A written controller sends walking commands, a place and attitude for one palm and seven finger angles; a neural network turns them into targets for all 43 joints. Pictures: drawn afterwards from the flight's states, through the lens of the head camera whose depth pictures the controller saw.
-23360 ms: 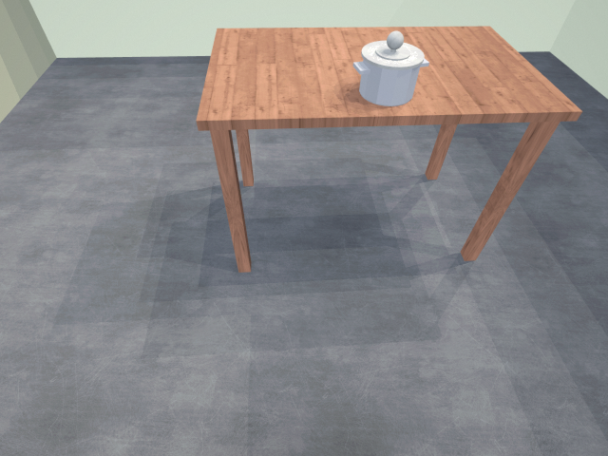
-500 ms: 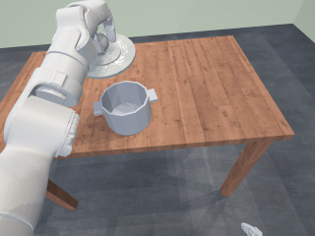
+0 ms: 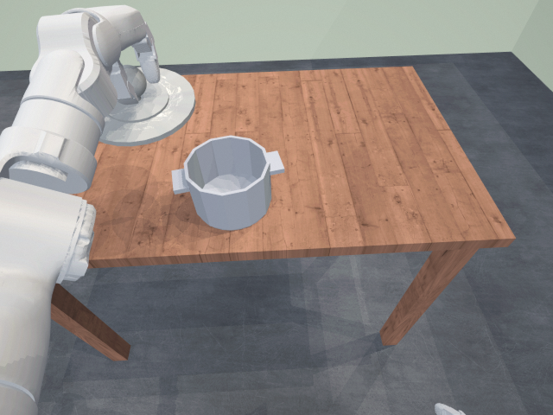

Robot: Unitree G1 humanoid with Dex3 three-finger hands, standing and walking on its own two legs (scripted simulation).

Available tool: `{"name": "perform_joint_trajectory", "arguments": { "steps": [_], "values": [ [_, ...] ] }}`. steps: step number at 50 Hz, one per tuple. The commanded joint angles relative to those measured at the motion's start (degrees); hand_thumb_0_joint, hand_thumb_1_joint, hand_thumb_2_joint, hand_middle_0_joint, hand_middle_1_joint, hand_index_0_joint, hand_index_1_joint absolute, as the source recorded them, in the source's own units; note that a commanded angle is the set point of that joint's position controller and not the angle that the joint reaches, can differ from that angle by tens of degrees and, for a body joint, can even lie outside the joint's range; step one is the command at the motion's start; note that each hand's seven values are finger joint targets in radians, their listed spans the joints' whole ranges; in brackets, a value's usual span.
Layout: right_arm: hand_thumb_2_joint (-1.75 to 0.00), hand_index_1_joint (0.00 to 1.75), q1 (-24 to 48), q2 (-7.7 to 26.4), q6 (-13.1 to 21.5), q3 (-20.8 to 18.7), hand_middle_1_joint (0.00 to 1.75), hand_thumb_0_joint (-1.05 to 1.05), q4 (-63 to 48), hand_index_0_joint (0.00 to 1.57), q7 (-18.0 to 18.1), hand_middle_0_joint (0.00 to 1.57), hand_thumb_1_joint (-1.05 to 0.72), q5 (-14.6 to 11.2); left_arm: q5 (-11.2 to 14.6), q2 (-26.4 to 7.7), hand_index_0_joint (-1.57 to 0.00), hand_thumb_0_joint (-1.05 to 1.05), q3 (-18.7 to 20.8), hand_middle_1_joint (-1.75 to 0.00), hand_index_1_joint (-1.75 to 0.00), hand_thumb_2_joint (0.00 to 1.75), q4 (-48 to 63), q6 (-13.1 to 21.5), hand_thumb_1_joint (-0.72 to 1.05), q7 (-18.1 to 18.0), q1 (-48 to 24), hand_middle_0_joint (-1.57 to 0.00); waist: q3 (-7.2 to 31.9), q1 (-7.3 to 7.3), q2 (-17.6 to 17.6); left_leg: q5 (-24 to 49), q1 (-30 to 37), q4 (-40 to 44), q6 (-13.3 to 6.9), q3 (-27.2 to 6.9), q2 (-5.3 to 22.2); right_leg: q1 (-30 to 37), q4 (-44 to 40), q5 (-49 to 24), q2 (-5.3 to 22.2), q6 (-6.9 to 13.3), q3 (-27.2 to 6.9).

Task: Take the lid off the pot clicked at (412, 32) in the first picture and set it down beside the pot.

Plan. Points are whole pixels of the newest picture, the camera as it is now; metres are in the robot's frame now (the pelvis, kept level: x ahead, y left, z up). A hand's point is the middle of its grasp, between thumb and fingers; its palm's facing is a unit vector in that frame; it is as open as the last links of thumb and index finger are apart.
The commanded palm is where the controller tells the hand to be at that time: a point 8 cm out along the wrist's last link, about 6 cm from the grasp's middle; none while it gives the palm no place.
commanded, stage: move the lid sideways beside the pot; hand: left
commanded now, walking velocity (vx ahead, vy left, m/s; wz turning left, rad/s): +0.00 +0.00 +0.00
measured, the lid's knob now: (129, 81) +0.52 +0.19 +0.22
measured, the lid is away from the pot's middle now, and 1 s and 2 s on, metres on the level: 0.11 0.22 0.23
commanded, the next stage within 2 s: lower the lid onto the table in 1.32 s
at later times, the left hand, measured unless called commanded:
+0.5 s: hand (91, 70) +0.50 +0.23 +0.25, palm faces -0.25 -0.05 -0.97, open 7.1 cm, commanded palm +0.49 +0.23 +0.32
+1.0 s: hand (45, 87) +0.48 +0.28 +0.24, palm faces -0.29 -0.05 -0.96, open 7.1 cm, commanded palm +0.49 +0.28 +0.32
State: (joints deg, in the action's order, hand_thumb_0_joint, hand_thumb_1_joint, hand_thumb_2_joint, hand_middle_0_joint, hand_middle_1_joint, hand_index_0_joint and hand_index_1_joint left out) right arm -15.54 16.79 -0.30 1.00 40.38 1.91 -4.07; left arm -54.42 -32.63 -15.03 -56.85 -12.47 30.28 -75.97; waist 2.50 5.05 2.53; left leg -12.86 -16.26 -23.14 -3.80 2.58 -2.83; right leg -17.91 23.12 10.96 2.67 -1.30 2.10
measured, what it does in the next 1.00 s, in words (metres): stands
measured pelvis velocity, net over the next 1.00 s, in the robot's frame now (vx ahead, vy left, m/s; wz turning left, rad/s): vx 0.01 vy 0.00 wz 0.01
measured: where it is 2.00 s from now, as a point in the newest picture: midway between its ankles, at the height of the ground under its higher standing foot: outside the picture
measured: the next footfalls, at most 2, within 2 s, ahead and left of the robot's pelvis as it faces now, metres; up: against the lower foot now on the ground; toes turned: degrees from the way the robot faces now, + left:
none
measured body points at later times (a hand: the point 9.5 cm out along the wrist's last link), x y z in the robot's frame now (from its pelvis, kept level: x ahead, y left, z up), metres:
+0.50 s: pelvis +0.01 +0.01 +0.00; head +0.06 -0.01 +0.45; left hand +0.51 +0.23 +0.30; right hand +0.07 -0.26 -0.13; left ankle -0.02 +0.08 -0.74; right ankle +0.00 -0.14 -0.74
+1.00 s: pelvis +0.01 +0.00 +0.00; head +0.06 +0.00 +0.45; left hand +0.49 +0.28 +0.29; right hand +0.09 -0.27 -0.12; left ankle -0.02 +0.08 -0.74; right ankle +0.00 -0.14 -0.74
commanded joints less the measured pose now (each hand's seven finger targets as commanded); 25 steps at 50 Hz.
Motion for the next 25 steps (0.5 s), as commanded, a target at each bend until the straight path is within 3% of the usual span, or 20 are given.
{"name": "perform_joint_trajectory", "arguments": {
  "steps": [1, 2, 4, 5, 7, 10, 11, 12, 13, 16, 18, 19, 20, 21, 23, 24, 25],
  "values": [
    [-0.9, 0.3, -0.58, 7.69, 2.59, -2.54, 0.3, 0.0, -5.58, 0.2, 0.8, 0.2, -0.9, -0.2, -0.45, -13.48, -0.9, 0.0, 3.97, -1.05, -1.06, 0.87, 15.29, 0.77, 0.74, -3.54, -43.01, -0.87, 24.97, 1.3, 1.21, 19.55, 16.51, 0.24, 0.26, -5.39, 1.04, 2.49, -0.98, -12.96, -3.26, 3.69, 0.56],
    [-0.9, 0.3, -0.73, 7.86, 2.86, -2.63, 0.3, 0.0, -5.82, 0.2, 0.76, 0.2, -0.9, 0.01, -0.14, -12.83, -0.9, 0.0, 3.29, -1.05, -1.06, 0.87, 14.93, 1.18, 0.74, -3.47, -42.05, -0.87, 25.33, 1.34, 2.13, 20.89, 16.99, -0.17, 0.43, -5.5, 1.08, 2.02, -1.1, -12.96, -3.14, 3.83, 0.41],
    [-0.9, 0.3, -1.66, 8.08, 2.78, -2.66, 0.3, 0.0, -5.06, 0.2, 0.88, 0.2, -0.9, 0.27, -1.12, -15.0, -0.9, 0.0, 5.13, -1.05, -1.06, 0.87, 12.64, 1.36, 0.74, -3.52, -40.91, -0.87, 25.27, 1.29, 1.63, 20.37, 16.64, -0.32, 0.37, -5.53, 1.12, 2.01, -1.16, -12.71, -3.4, 3.76, 0.55],
    [-0.9, 0.3, -2.28, 8.36, 2.57, -2.65, 0.3, 0.0, -4.99, 0.2, 0.83, 0.2, -0.9, 0.35, -1.37, -18.24, -0.9, 0.0, 7.64, -1.05, -1.06, 0.87, 12.46, 1.61, 0.74, -3.56, -40.1, -0.87, 25.86, 0.77, 0.14, 20.99, 15.71, -0.22, 0.29, -5.64, 1.06, 3.73, -0.9, -13.82, -3.41, 3.83, 0.51],
    [-0.9, 0.3, -2.32, 9.0, 1.86, -2.67, 0.3, 0.0, -4.99, 0.2, 0.93, 0.2, -0.9, 0.25, -1.56, -21.35, -0.9, 0.0, 9.57, -1.05, -1.06, 0.87, 10.69, 1.99, 0.74, -3.49, -38.24, -0.87, 25.88, 0.59, -1.59, 20.94, 13.57, 0.06, 0.12, -4.89, 0.99, 5.95, -1.03, -15.89, -3.05, 3.93, 0.09],
    [-0.9, 0.3, -2.32, 8.39, 1.59, -2.72, 0.3, 0.0, -4.81, 0.2, 0.62, 0.2, -0.9, -0.13, -2.17, -15.81, -0.9, 0.0, 4.51, -1.05, -1.06, 0.87, 10.67, 1.62, 0.74, -3.13, -40.12, -0.87, 23.49, 1.41, 0.49, 22.51, 14.55, -0.04, 0.41, -5.29, 1.33, 2.59, -1.21, -14.55, -3.47, 3.76, 0.76],
    [-0.9, 0.3, -2.3, 8.33, 1.82, -2.91, 0.3, 0.0, -5.1, 0.2, 0.35, 0.2, -0.9, -0.02, -2.25, -15.28, -0.9, 0.0, 3.77, -1.05, -1.06, 0.87, 14.72, 2.07, 0.74, -3.08, -42.76, -0.87, 25.12, 1.33, 2.78, 25.0, 17.02, -0.42, 0.87, -5.85, 1.56, 1.68, -1.12, -14.37, -3.57, 3.75, 0.87],
    [-0.9, 0.3, -2.49, 8.5, 2.02, -3.26, 0.3, 0.0, -5.35, 0.2, 0.22, 0.2, -0.9, 0.34, -2.2, -16.5, -0.9, 0.0, 5.22, -1.05, -1.06, 0.87, 14.35, 2.37, 0.74, -3.19, -40.98, -0.87, 25.99, 1.04, 3.51, 28.31, 18.17, -1.42, 1.07, -6.19, 1.67, 1.5, -1.03, -15.12, -3.51, 4.0, 0.67],
    [-0.9, 0.3, -2.94, 8.74, 1.8, -3.32, 0.3, 0.0, -5.38, 0.2, 0.19, 0.2, -0.9, 0.69, -3.16, -20.37, -0.9, 0.0, 8.34, -1.05, -1.06, 0.87, 14.1, 2.57, 0.74, -3.36, -40.14, -0.87, 27.62, 0.74, 3.1, 27.94, 18.16, -1.58, 0.91, -6.12, 1.74, 2.6, -0.91, -15.35, -3.7, 3.88, 0.36],
    [-0.9, 0.3, -3.09, 8.62, 0.9, -3.07, 0.3, 0.0, -5.47, 0.2, 0.45, 0.2, -0.9, 0.4, -2.39, -21.19, -0.9, 0.0, 9.13, -1.05, -1.06, 0.87, 11.3, 2.6, 0.74, -2.32, -37.64, -0.87, 27.52, 0.76, 0.24, 27.46, 15.79, -1.33, 0.09, -5.36, 1.15, 5.19, -0.66, -17.89, -3.51, 3.72, 0.34],
    [-0.9, 0.3, -2.62, 8.59, 0.72, -3.27, 0.3, 0.0, -6.07, 0.2, 0.07, 0.2, -0.9, 0.41, -2.11, -21.28, -0.9, 0.0, 8.7, -1.05, -1.06, 0.87, 16.66, 3.13, 0.74, -2.28, -39.94, -0.87, 30.13, 0.54, 2.48, 31.81, 18.4, -1.78, 0.64, -5.79, 1.54, 5.3, -0.55, -19.15, -3.43, 3.6, 0.17],
    [-0.9, 0.3, -2.54, 8.35, 0.78, -3.41, 0.3, 0.0, -5.89, 0.2, 0.06, 0.2, -0.9, 0.37, -2.49, -18.95, -0.9, 0.0, 7.05, -1.05, -1.06, 0.87, 15.48, 3.03, 0.74, -2.17, -39.71, -0.87, 28.55, 1.0, 3.8, 33.97, 19.4, -2.36, 0.77, -6.08, 1.67, 2.98, -0.51, -18.64, -3.59, 3.74, 0.49],
    [-0.9, 0.3, -2.99, 8.52, 0.63, -3.49, 0.3, 0.0, -5.78, 0.2, -0.09, 0.2, -0.9, 0.51, -2.72, -20.67, -0.9, 0.0, 8.45, -1.05, -1.06, 0.87, 16.74, 3.06, 0.74, -2.2, -39.45, -0.87, 28.94, 0.62, 3.67, 35.63, 20.09, -2.51, 1.04, -6.41, 1.98, 3.06, -0.54, -18.89, -3.71, 3.69, 0.58],
    [-0.9, 0.3, -2.75, 8.5, 0.42, -3.47, 0.3, 0.0, -5.94, 0.2, -0.16, 0.2, -0.9, 0.44, -3.03, -19.8, -0.9, 0.0, 7.52, -1.05, -1.06, 0.87, 16.64, 2.99, 0.74, -2.06, -38.8, -0.87, 28.36, 0.83, 4.77, 36.3, 20.66, -2.52, 1.37, -6.61, 2.01, 1.86, -0.72, -17.9, -3.85, 3.76, 0.72],
    [-0.9, 0.3, -3.26, 9.15, -0.23, -3.44, 0.3, 0.0, -5.66, 0.2, -0.26, 0.2, -0.9, 0.6, -3.18, -24.0, -0.9, 0.0, 11.09, -1.05, -1.06, 0.87, 14.14, 2.65, 0.74, -1.91, -35.71, -0.87, 27.09, 0.29, 1.51, 34.69, 17.76, -2.39, 0.9, -6.15, 1.86, 4.13, -0.87, -19.27, -3.82, 3.72, 0.49],
    [-0.9, 0.3, -2.63, 8.93, -0.52, -3.32, 0.3, 0.0, -5.96, 0.2, -0.14, 0.2, -0.9, 0.41, -3.0, -22.72, -0.9, 0.0, 9.99, -1.05, -1.06, 0.87, 13.47, 2.58, 0.74, -1.56, -35.74, -0.87, 26.91, 0.53, 0.84, 32.93, 16.85, -2.27, 0.3, -5.55, 1.48, 4.81, -0.8, -19.68, -3.69, 3.68, 0.36],
    [-0.9, 0.3, -2.8, 9.04, -0.66, -3.3, 0.3, 0.0, -5.89, 0.2, -0.03, 0.2, -0.9, 0.37, -2.84, -24.19, -0.9, 0.0, 11.11, -1.05, -1.06, 0.87, 12.58, 2.5, 0.74, -1.49, -35.38, -0.87, 26.22, 0.37, 0.25, 31.65, 15.97, -2.12, -0.03, -5.34, 1.38, 5.27, -0.84, -19.93, -3.63, 3.71, 0.41]
  ]
}}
